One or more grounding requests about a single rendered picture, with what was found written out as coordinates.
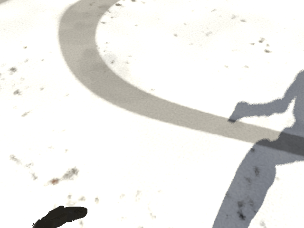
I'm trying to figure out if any robot left hand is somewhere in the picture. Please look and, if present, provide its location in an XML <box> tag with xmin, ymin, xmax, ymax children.
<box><xmin>32</xmin><ymin>205</ymin><xmax>87</xmax><ymax>228</ymax></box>

